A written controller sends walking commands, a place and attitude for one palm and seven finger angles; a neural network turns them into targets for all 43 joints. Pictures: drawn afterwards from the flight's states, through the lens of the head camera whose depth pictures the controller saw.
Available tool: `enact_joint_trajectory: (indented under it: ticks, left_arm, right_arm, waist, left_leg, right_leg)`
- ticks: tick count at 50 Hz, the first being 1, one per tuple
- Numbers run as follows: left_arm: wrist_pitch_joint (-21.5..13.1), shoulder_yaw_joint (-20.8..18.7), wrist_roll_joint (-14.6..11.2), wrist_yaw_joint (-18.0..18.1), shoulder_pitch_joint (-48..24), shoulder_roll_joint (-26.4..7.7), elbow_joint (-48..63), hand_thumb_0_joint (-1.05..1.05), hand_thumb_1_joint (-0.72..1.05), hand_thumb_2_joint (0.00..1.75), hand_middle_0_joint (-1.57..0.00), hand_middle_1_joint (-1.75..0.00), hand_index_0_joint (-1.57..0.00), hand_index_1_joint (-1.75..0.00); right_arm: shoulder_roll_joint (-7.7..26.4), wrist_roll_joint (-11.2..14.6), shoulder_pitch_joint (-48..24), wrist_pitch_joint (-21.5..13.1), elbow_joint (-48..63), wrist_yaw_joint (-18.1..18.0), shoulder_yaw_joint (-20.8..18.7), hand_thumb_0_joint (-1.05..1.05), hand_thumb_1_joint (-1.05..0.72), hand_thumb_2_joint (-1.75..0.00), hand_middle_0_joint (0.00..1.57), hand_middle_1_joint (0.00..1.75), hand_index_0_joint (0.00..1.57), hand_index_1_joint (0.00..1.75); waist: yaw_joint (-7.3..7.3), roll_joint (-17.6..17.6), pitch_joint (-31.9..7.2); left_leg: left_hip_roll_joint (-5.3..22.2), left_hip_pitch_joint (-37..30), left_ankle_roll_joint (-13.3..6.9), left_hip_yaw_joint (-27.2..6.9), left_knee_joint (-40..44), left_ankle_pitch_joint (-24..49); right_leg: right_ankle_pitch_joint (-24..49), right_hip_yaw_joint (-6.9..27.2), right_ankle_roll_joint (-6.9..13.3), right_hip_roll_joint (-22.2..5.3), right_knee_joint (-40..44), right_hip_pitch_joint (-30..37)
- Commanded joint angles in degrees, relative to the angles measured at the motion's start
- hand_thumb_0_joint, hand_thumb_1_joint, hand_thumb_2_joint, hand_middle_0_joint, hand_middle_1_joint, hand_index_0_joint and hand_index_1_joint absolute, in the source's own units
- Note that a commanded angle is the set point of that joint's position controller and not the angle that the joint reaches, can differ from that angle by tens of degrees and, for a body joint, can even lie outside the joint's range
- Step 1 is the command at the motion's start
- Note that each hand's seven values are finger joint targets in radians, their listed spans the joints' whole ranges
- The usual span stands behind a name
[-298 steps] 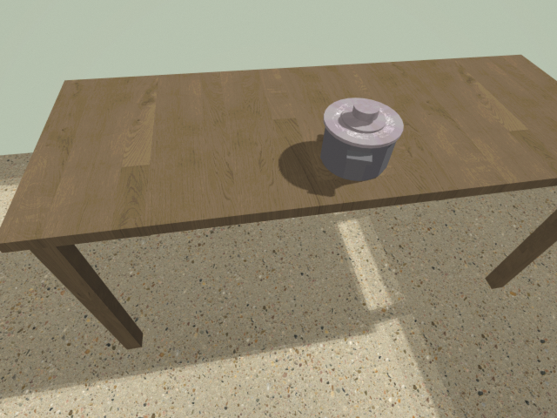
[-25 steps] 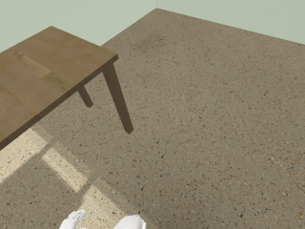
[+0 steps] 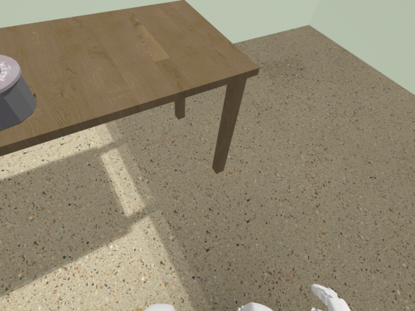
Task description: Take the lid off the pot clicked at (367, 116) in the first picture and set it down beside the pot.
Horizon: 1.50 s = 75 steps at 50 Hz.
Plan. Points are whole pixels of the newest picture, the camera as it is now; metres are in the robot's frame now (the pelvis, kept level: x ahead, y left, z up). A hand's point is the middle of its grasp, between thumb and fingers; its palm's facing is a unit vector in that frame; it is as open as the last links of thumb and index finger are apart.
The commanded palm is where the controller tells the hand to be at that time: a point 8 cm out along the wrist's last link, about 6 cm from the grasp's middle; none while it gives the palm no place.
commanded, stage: turn to face it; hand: left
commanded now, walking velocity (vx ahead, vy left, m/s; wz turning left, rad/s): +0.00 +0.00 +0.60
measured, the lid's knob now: out of the picture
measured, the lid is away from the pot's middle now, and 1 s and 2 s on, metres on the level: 0.00 0.00 0.00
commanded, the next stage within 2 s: take the last steps up to it in 0.90 s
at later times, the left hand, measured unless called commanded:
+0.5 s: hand out of the picture +0.07 +0.19 -0.12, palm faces +0.26 -0.91 -0.33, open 7.4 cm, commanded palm none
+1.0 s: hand out of the picture -0.13 +0.14 -0.18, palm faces +0.57 -0.79 -0.24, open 7.4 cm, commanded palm none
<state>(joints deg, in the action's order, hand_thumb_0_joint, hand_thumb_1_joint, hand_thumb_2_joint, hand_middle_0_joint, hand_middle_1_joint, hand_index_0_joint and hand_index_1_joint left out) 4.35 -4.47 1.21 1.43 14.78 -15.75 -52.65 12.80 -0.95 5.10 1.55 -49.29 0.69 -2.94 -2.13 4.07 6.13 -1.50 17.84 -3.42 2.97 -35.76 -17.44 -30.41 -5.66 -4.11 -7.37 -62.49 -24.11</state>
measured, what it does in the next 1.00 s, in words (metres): steps on the spot, turning left: right foot, then left foot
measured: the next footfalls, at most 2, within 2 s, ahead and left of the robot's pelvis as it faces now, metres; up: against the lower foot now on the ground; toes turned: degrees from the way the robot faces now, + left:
right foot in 0.44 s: +0.06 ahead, -0.14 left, +0.00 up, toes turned +16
left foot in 0.96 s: -0.03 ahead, +0.07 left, +0.00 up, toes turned +33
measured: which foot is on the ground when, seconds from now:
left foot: down 0.00-0.44, up 0.46-0.94, down 0.96-1.00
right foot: up 0.00-0.42, down 0.44-0.96, up 0.98-1.00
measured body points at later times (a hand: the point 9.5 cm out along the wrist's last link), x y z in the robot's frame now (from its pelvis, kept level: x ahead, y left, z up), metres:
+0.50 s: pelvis +0.00 -0.05 +0.01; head +0.05 -0.07 +0.45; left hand +0.06 +0.24 -0.10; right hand +0.10 -0.29 -0.16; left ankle +0.00 +0.08 -0.70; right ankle +0.02 -0.15 -0.73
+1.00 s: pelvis -0.01 -0.02 +0.00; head +0.02 +0.02 +0.45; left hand -0.16 +0.18 -0.16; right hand +0.25 -0.16 -0.12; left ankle -0.06 +0.05 -0.73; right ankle +0.02 -0.15 -0.71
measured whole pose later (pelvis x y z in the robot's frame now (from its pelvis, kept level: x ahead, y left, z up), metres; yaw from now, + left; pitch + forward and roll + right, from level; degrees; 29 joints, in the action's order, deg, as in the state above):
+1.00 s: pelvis -0.01 -0.02 +0.00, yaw +31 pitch +0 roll +0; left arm 2.5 -3.3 1.1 1.7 19.0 -13.5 -55.1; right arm 12.5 -0.8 3.4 1.7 -51.7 0.2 -2.7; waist -3.1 3.4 6.4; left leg -1.6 15.2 -1.9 3.3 -33.8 -17.9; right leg -26.3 -9.3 -2.1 -7.5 -43.0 -15.9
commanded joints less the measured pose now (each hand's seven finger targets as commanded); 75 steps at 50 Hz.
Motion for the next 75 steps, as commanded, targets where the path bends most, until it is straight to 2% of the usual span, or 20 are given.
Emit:
enact_joint_trajectory:
  ticks: [1,6,14,20,21,22,23,24,28,39,44,46,47,48,49,50,54,60,71,75]
  left_arm:
    - [-2.30,-1.44,0.05,-0.61,-1.34,-4.90,5.72,0.00,0.90,0.90,-0.20,-0.30,-0.20,-0.30]
    - [-2.21,-1.45,0.10,-0.48,-2.50,-5.33,5.78,0.00,0.90,0.90,-0.20,-0.30,-0.20,-0.30]
    - [-2.90,-0.73,-0.51,-0.01,-8.58,-4.21,8.86,0.00,0.90,0.90,-0.20,-0.30,-0.20,-0.30]
    - [-3.75,-0.75,-1.24,0.57,-1.80,-4.64,7.69,0.00,0.90,0.90,-0.20,-0.30,-0.20,-0.30]
    - [-4.11,-1.33,-1.02,0.85,-0.05,-6.79,7.31,0.00,0.90,0.90,-0.20,-0.30,-0.20,-0.30]
    - [-4.47,-2.22,-0.11,1.29,-0.05,-12.08,7.88,0.00,0.90,0.90,-0.20,-0.30,-0.20,-0.30]
    - [-3.94,-1.97,-0.16,1.38,-0.92,-12.74,8.56,0.00,0.90,0.90,-0.20,-0.30,-0.20,-0.30]
    - [-4.07,-1.48,-0.36,1.47,-4.28,-9.76,9.39,0.00,0.90,0.90,-0.20,-0.30,-0.20,-0.30]
    - [-5.08,-0.24,-0.64,0.78,-7.09,-4.45,9.35,0.00,0.90,0.90,-0.20,-0.30,-0.20,-0.30]
    - [-5.14,-1.00,0.42,0.75,5.76,-6.08,4.43,0.00,0.90,0.90,-0.20,-0.30,-0.20,-0.30]
    - [-4.67,-1.53,0.75,0.80,5.18,-7.17,2.96,0.00,0.90,0.90,-0.20,-0.30,-0.20,-0.30]
    - [-4.50,-1.51,0.03,0.60,3.68,-6.98,2.25,0.00,0.90,0.90,-0.20,-0.30,-0.20,-0.30]
    - [-4.21,-1.12,-0.46,0.36,3.68,-5.67,2.39,0.00,0.90,0.90,-0.20,-0.30,-0.20,-0.30]
    - [-3.94,-0.46,-0.93,0.07,4.01,-1.94,4.04,0.00,0.90,0.90,-0.20,-0.30,-0.20,-0.30]
    - [-3.16,0.48,-0.54,0.58,2.39,-1.66,4.68,0.00,0.90,0.90,-0.20,-0.30,-0.20,-0.30]
    - [-2.68,0.25,-0.29,0.74,1.85,-2.74,3.99,0.00,0.90,0.90,-0.20,-0.30,-0.20,-0.30]
    - [-2.99,-0.11,0.27,-0.74,2.13,-2.77,0.12,0.00,0.90,0.90,-0.20,-0.30,-0.20,-0.30]
    - [-3.83,0.38,0.72,-1.77,0.68,-1.96,-0.39,0.00,0.90,0.90,-0.20,-0.30,-0.20,-0.30]
    - [-5.50,1.22,0.34,-2.61,-9.58,0.96,3.07,0.00,0.90,0.90,-0.20,-0.30,-0.20,-0.30]
    - [-6.34,0.70,0.13,-2.51,-3.62,1.10,0.47,0.00,0.90,0.90,-0.20,-0.30,-0.20,-0.30]
  right_arm:
    - [11.03,0.20,2.25,-0.85,2.69,-1.28,-2.78,0.00,-0.90,-0.90,0.20,0.30,0.20,0.30]
    - [11.33,0.30,4.26,-0.79,2.37,-0.98,-3.11,0.00,-0.90,-0.90,0.20,0.30,0.20,0.30]
    - [12.13,-0.27,9.17,-0.23,1.13,-1.16,-4.07,0.00,-0.90,-0.90,0.20,0.30,0.20,0.30]
    - [11.28,0.21,6.18,0.44,1.91,-1.16,-4.24,0.00,-0.90,-0.90,0.20,0.30,0.20,0.30]
    - [8.82,0.75,6.48,0.50,2.06,-0.95,-3.97,0.00,-0.90,-0.90,0.20,0.30,0.20,0.30]
    - [4.76,1.31,7.57,0.45,2.91,-0.91,-3.41,0.00,-0.90,-0.90,0.20,0.30,0.20,0.30]
    - [7.93,0.07,6.38,0.48,3.59,-1.03,-3.94,0.00,-0.90,-0.90,0.20,0.30,0.20,0.30]
    - [8.72,-0.39,7.06,0.85,2.44,-0.66,-4.23,0.00,-0.90,-0.90,0.20,0.30,0.20,0.30]
    - [6.36,-0.34,9.90,1.76,-0.85,0.65,-3.76,0.00,-0.90,-0.90,0.20,0.30,0.20,0.30]
    - [4.32,0.21,-0.53,1.61,0.55,0.15,-1.87,0.00,-0.90,-0.90,0.20,0.30,0.20,0.30]
    - [3.10,0.75,0.12,0.27,0.38,-0.31,-0.79,0.00,-0.90,-0.90,0.20,0.30,0.20,0.30]
    - [4.02,0.58,3.98,-0.35,-0.81,-0.58,-0.92,0.00,-0.90,-0.90,0.20,0.30,0.20,0.30]
    - [6.73,0.27,6.77,-0.89,-1.43,-0.69,-1.48,0.00,-0.90,-0.90,0.20,0.30,0.20,0.30]
    - [12.86,-0.11,9.77,-1.41,-1.40,-1.00,-2.92,0.00,-0.90,-0.90,0.20,0.30,0.20,0.30]
    - [14.99,0.45,11.13,-0.41,-1.91,-1.33,-3.08,0.00,-0.90,-0.90,0.20,0.30,0.20,0.30]
    - [12.81,0.14,9.54,-0.17,-1.70,-1.55,-2.34,0.00,-0.90,-0.90,0.20,0.30,0.20,0.30]
    - [7.68,0.14,5.61,-1.78,-1.13,-2.28,-0.62,0.00,-0.90,-0.90,0.20,0.30,0.20,0.30]
    - [6.09,0.35,11.58,-3.48,-3.41,-2.01,-0.85,0.00,-0.90,-0.90,0.20,0.30,0.20,0.30]
    - [5.86,-0.55,19.75,-4.72,-8.05,-2.33,-0.83,0.00,-0.90,-0.90,0.20,0.30,0.20,0.30]
    - [5.09,-0.37,19.25,-4.66,-9.82,-2.44,-0.19,0.00,-0.90,-0.90,0.20,0.30,0.20,0.30]
  waist:
    - [1.63,-13.20,-6.68]
    - [2.18,-11.54,-6.77]
    - [4.69,-12.56,-9.16]
    - [1.13,-12.06,-12.54]
    - [0.16,-5.83,-13.14]
    - [-0.29,11.92,-12.32]
    - [0.07,9.83,-9.21]
    - [2.01,4.13,-6.33]
    - [4.36,4.82,-3.27]
    - [-0.91,5.95,-6.16]
    - [-0.48,8.01,-8.91]
    - [2.01,7.07,-10.69]
    - [3.63,0.01,-12.66]
    - [5.25,-18.01,-14.20]
    - [5.61,-19.00,-13.92]
    - [4.70,-14.06,-11.49]
    - [2.08,-12.81,-6.47]
    - [2.64,-11.22,-2.55]
    - [5.03,-11.01,-1.11]
    - [1.45,-7.81,-3.26]
  left_leg:
    - [12.98,-7.80,-4.97,-15.84,17.44,23.09]
    - [11.59,-6.95,-5.23,-19.20,20.18,10.55]
    - [12.22,-11.07,-7.43,-28.30,16.29,17.50]
    - [7.63,-1.65,-3.46,-29.19,10.00,19.01]
    - [4.58,6.83,-0.35,-26.24,6.03,8.36]
    - [-3.00,19.86,4.99,-14.38,-7.25,-11.08]
    - [-3.22,19.05,6.05,-10.28,-19.57,-16.77]
    - [-1.19,17.36,5.59,-11.96,-26.59,-12.70]
    - [0.79,16.84,7.19,-6.86,-34.69,-3.05]
    - [2.29,14.20,7.93,-2.33,-20.55,-7.27]
    - [0.82,3.09,5.71,0.78,-3.51,-7.22]
    - [0.31,-6.44,4.85,1.53,9.15,3.91]
    - [4.44,-16.69,3.38,-1.92,14.51,13.63]
    - [20.58,-25.82,-3.41,-21.57,15.04,36.31]
    - [24.94,-21.50,-9.24,-24.06,13.72,50.06]
    - [23.62,-17.85,-9.90,-18.71,13.62,46.22]
    - [14.21,-13.89,-6.18,-14.62,19.23,22.38]
    - [12.58,-12.93,-6.83,-16.09,26.15,2.15]
    - [14.62,-13.52,-9.12,-19.45,26.50,-0.24]
    - [11.27,-6.66,-5.84,-14.42,17.63,5.34]
  right_leg:
    - [9.58,6.15,-0.98,0.39,-5.87,-7.71]
    - [11.84,6.87,-1.77,1.53,0.19,-6.98]
    - [5.69,7.71,-1.14,5.03,12.89,-4.92]
    - [14.93,6.85,0.51,7.86,35.85,15.33]
    - [16.93,11.05,1.87,2.64,43.67,24.98]
    - [14.97,27.92,7.03,-13.92,49.81,32.38]
    - [17.89,30.87,12.07,-21.24,49.89,21.36]
    - [16.86,25.57,12.88,-17.89,49.42,15.20]
    - [31.39,9.53,9.67,-8.14,44.92,14.73]
    - [49.50,6.66,12.36,-10.84,40.52,24.31]
    - [54.74,4.92,11.87,-11.66,36.07,23.21]
    - [50.34,1.70,8.51,-9.66,30.81,19.92]
    - [40.53,-0.12,5.90,-7.81,22.95,12.58]
    - [5.19,-3.14,1.31,0.11,10.82,-3.66]
    - [-8.62,2.86,0.94,1.67,4.37,-5.20]
    - [-6.10,4.92,1.45,0.78,0.71,-4.67]
    - [7.72,5.94,1.04,1.98,-5.03,-7.92]
    - [13.49,4.63,0.84,1.31,0.67,-10.74]
    - [11.64,2.79,2.46,2.35,22.41,-5.58]
    - [16.87,0.34,3.25,5.35,34.62,11.87]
